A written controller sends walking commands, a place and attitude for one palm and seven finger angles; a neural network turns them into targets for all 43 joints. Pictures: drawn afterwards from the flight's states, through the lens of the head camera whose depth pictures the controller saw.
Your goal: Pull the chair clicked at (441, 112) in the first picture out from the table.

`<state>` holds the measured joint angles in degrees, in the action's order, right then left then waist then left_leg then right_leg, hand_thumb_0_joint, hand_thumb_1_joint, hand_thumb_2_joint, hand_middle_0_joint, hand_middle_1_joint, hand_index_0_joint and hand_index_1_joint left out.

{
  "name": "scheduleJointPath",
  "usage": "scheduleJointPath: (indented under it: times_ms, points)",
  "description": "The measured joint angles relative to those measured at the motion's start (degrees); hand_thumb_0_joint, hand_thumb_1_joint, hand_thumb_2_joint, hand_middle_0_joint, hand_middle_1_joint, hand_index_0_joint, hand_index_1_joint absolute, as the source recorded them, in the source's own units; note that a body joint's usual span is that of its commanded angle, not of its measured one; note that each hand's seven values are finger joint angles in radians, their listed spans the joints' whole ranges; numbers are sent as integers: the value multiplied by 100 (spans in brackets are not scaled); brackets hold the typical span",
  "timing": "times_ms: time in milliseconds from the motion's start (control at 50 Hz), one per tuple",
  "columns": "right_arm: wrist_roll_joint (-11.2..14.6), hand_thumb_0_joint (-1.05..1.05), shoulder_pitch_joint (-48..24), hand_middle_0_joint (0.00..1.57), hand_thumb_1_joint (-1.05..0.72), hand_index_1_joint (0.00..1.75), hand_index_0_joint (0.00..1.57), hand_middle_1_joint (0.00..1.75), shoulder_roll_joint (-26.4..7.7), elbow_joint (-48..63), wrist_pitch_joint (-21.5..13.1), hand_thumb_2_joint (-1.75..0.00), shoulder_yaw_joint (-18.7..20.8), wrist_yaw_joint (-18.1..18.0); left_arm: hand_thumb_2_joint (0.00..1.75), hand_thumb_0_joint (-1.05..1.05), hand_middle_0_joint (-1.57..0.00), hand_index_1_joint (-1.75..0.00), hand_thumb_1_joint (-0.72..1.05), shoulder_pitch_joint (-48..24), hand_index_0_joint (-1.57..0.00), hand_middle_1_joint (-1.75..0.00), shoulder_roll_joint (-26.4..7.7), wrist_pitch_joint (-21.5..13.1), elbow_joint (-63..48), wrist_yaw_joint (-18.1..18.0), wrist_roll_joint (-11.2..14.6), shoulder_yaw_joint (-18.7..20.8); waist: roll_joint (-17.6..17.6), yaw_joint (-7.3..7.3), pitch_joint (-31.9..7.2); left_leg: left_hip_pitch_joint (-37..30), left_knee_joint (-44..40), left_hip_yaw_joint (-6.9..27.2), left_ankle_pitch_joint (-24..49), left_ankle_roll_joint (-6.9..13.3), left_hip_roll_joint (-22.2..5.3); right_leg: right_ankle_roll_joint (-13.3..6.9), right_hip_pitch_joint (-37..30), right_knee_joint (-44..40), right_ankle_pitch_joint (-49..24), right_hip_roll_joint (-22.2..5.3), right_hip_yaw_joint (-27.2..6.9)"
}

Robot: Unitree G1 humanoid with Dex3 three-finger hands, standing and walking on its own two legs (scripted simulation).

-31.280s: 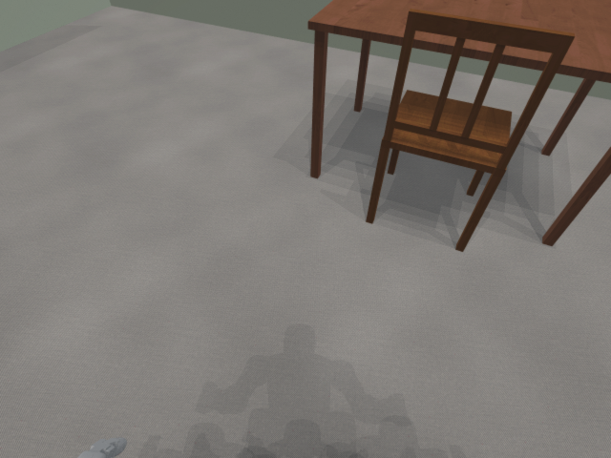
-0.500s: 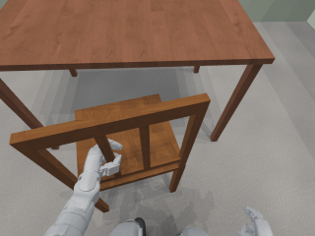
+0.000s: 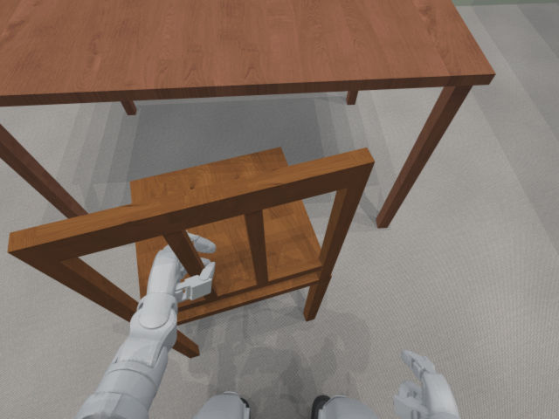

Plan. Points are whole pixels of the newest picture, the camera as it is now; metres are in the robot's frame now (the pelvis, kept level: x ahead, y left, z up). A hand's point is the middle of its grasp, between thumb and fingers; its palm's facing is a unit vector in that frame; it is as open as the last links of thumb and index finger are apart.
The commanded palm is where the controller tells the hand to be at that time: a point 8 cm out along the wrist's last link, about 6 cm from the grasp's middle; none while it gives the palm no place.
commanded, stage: step backward, pulling the chair out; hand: left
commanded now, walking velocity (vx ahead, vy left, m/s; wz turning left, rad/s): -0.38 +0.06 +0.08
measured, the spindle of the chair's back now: (195, 267) +0.34 +0.15 -0.08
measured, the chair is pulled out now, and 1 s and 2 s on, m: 0.20 0.39 0.53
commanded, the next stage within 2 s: stop walking, hand still on the chair in 1.32 s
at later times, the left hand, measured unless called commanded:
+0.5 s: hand (194, 338) +0.22 +0.13 -0.06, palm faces -0.03 -0.99 -0.17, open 5.5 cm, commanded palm +0.20 +0.19 -0.06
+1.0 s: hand out of the picture +0.12 +0.13 -0.06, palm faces -0.04 -0.99 -0.16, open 5.5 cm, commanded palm +0.09 +0.19 -0.06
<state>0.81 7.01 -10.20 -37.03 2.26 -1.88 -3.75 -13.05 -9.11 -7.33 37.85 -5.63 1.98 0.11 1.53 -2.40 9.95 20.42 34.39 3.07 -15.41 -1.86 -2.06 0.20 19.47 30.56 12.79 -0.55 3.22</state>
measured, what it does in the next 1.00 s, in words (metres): walks backwards: right foot, then left foot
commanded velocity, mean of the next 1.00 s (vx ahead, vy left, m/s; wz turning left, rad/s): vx -0.38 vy -0.04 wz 0.06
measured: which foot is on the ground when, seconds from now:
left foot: down 0.00-0.44, up 0.46-0.56, down 0.58-0.80, up 0.82-0.98, down 1.00-1.00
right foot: down 0.00-0.22, up 0.24-0.36, down 0.38-1.00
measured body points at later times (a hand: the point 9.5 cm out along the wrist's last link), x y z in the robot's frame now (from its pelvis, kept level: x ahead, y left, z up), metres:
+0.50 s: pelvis -0.08 +0.01 +0.00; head +0.01 +0.00 +0.44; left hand +0.22 +0.19 -0.05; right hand +0.06 -0.21 -0.13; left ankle -0.05 +0.15 -0.72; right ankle -0.07 -0.11 -0.73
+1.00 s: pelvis -0.19 +0.02 +0.00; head -0.11 +0.02 +0.44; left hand +0.11 +0.19 -0.05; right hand -0.05 -0.24 -0.12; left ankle -0.21 +0.15 -0.73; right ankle -0.13 -0.11 -0.73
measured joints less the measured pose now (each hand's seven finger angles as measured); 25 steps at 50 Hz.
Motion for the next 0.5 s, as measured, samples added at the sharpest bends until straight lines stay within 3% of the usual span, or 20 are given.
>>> scheduleJointPath:
  times_ms: [120,160,200,240,320,360,400,440,500]
  points:
    - [89,1,-12,21,-91,30,21,30,-209,7,44,-90,11,-148,73,6,-25,-145,64,21,-50,-120,65,63,-33,-49,-31,89,-112,-233,-36,338,1063,85,-1001,16,234,-20,146,-63,-202,-182,19]
    - [97,1,8,21,-91,30,21,30,-363,15,80,-90,19,-200,73,5,-23,-145,65,88,-50,-120,93,117,-169,-59,-65,21,-151,-303,-76,114,563,43,-727,26,207,50,222,-57,-259,-270,16]
    - [87,1,59,21,-91,30,21,30,-512,50,121,-90,73,-247,72,5,-22,-145,65,159,-50,-121,105,194,-356,-58,-91,-124,-121,-357,-126,-156,-155,23,84,89,107,136,348,81,-246,-315,60]
    - [73,1,67,20,-91,30,20,30,-480,65,205,-90,155,-258,73,4,-19,-145,67,175,-50,-121,39,231,-495,-44,-108,-266,-291,-267,-67,-149,-170,-70,85,106,196,91,440,266,-226,-389,-42]
    - [-24,1,215,20,-91,30,20,30,-329,134,186,-90,173,-133,73,4,-17,-145,68,323,-49,-119,42,241,-550,-2,-54,-356,-195,-63,-181,-49,-283,-105,108,77,29,-62,328,758,760,-135,4]
    - [-24,1,255,20,-91,30,20,30,-237,110,107,-90,149,-69,73,4,-17,-145,68,368,-48,-118,60,139,-497,26,-38,-359,-75,16,-215,47,-279,-75,168,41,-64,-126,-27,390,405,-50,52]
    - [-5,1,239,20,-91,30,20,30,-147,33,43,-90,102,-29,74,4,-19,-145,67,353,-48,-117,53,18,-407,54,-51,-341,8,124,-212,145,-181,-81,172,-20,-141,-30,-401,-304,141,12,53]
    - [23,1,105,20,-91,30,20,30,-111,-47,26,-90,46,-53,75,4,-20,-145,66,252,-49,-116,89,-122,-226,45,-17,-271,178,119,-87,247,-33,-49,296,-25,-252,-1,-439,-469,68,134,79]
    - [61,1,5,21,-91,30,20,30,-101,-107,28,-90,-5,-152,75,4,-21,-145,66,106,-49,-115,138,-198,-4,57,-54,-187,140,29,-11,371,498,-11,-261,25,-60,-7,-346,-387,-30,17,72]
